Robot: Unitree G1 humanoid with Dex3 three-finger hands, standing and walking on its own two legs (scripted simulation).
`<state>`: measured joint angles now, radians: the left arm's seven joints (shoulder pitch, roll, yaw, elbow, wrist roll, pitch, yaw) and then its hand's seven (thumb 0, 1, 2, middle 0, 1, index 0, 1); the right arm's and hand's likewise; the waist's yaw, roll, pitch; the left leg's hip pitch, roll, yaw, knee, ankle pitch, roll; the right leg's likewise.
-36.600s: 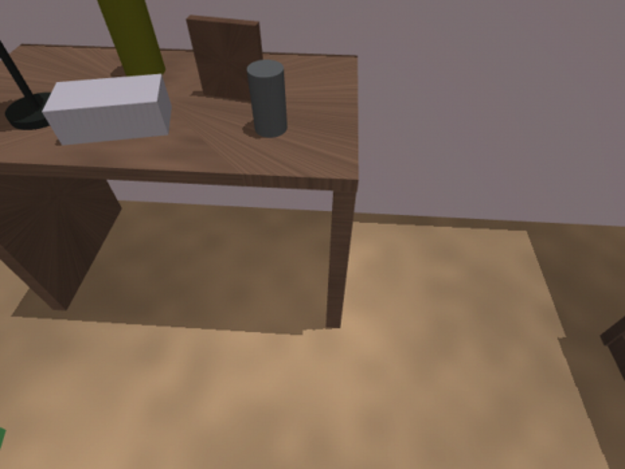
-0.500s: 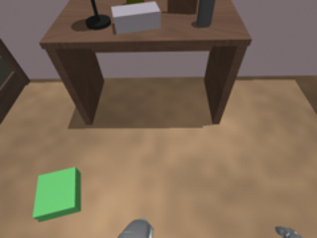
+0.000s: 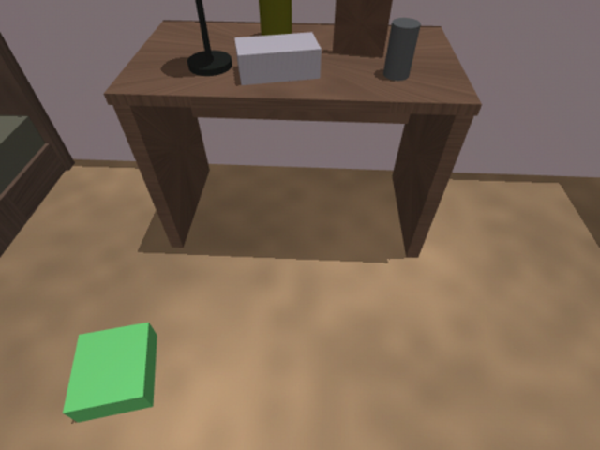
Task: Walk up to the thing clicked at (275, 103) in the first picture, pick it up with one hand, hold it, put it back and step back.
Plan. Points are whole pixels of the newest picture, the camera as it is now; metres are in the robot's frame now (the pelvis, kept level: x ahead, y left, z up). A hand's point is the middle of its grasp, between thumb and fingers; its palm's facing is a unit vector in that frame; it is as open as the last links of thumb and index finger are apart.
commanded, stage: step back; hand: right
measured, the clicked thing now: (400, 50) +1.14 -0.23 +0.02
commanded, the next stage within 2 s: stand in 0.52 s
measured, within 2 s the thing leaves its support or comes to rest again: neither
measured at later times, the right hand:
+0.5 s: hand (466, 444) +0.18 -0.22 -0.14, palm faces -0.03 +0.94 -0.34, open 7.3 cm
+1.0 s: hand out of the picture +0.11 -0.24 -0.14, palm faces +0.00 +0.94 -0.33, open 7.3 cm
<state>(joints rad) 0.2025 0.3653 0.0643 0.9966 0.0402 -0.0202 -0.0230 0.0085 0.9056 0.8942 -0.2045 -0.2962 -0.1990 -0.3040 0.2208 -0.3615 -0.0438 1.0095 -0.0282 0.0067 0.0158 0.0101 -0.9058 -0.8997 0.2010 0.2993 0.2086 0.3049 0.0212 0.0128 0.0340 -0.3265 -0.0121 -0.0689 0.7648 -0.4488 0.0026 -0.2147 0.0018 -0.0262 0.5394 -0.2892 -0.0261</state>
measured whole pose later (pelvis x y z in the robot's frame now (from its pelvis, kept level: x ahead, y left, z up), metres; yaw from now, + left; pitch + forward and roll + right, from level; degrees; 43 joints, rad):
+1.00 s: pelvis +0.03 +0.02 +0.02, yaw +0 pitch -3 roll +0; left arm 0.09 0.35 0.00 1.13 0.01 -0.02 -0.01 0.01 0.91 0.89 -0.20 -0.30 -0.20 -0.30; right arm 0.08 -0.34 -0.01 1.15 -0.01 0.00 0.02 0.01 -0.91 -0.90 0.20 0.30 0.21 0.30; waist -0.01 -0.01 0.06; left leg -0.14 0.01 0.02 0.32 -0.13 0.00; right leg -0.06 -0.02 0.00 0.30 -0.20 0.02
